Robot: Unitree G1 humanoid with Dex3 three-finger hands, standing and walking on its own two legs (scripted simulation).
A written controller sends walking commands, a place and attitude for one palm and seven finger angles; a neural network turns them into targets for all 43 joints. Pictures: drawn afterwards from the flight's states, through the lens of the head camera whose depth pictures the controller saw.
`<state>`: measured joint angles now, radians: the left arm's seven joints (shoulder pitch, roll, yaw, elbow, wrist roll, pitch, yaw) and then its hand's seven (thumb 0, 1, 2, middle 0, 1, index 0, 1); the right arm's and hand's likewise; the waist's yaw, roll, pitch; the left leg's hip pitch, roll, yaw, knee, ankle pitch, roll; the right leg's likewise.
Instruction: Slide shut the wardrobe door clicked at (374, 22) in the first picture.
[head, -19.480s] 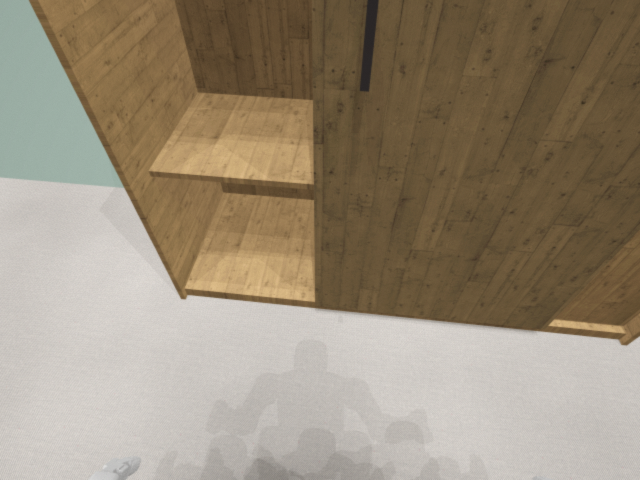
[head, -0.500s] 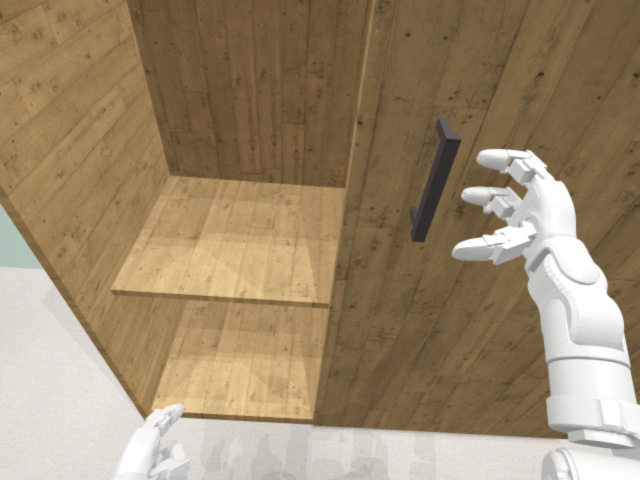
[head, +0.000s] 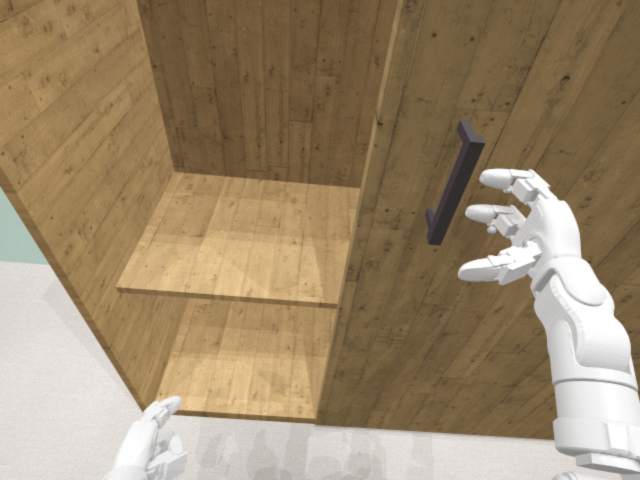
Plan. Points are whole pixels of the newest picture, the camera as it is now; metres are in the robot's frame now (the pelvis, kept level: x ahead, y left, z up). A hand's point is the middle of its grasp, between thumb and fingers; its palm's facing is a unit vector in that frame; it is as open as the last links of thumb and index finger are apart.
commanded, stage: move the hooked fingers beside the handle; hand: right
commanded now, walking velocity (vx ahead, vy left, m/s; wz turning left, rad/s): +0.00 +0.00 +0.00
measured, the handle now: (449, 186) +0.42 -0.11 +0.20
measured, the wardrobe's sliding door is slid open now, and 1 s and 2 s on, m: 0.48 0.48 0.48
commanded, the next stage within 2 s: none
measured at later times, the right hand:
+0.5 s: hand (516, 208) +0.37 -0.17 +0.22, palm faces +0.01 +1.00 -0.03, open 14.0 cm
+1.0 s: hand (525, 204) +0.38 -0.19 +0.21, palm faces -0.01 +1.00 -0.01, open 13.9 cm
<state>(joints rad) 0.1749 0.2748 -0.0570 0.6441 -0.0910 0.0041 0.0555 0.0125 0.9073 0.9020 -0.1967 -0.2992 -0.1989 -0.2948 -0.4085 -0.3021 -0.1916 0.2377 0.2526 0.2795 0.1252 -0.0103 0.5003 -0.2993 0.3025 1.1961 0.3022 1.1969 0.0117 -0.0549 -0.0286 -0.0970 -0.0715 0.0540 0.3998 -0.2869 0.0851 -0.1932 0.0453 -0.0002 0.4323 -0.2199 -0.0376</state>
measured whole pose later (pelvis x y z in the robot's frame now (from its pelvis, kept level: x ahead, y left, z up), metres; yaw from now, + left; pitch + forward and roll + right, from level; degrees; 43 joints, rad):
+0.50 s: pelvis +0.00 +0.00 +0.00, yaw +0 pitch -1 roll +0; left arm 0.18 0.28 -0.06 0.67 -0.09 -0.02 0.06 0.01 0.91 0.90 -0.20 -0.30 -0.20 -0.29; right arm -0.43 -0.33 -0.24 0.19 0.26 0.19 0.15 -0.01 0.50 -0.30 0.30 1.20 0.30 1.20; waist 0.01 -0.04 -0.04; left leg -0.10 -0.08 0.06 0.41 -0.30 0.09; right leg -0.20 0.04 0.00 0.45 -0.23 -0.03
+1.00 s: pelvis +0.00 -0.01 +0.00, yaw +0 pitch -1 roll +0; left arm 0.20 0.27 -0.07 0.67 -0.10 0.00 0.06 0.01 0.91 0.90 -0.20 -0.30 -0.20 -0.29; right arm -0.52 -0.36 -0.23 0.33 0.28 0.26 0.17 -0.01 0.50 -0.30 0.40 1.26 0.32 1.21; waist 0.01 -0.05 -0.06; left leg -0.10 -0.07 0.05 0.40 -0.28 0.07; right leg -0.21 0.05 0.00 0.44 -0.22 -0.05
